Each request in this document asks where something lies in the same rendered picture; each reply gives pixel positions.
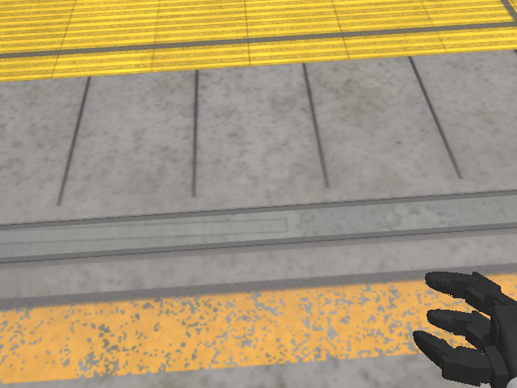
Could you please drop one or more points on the right robot hand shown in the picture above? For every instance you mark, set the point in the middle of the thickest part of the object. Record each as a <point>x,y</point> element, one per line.
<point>495,338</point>

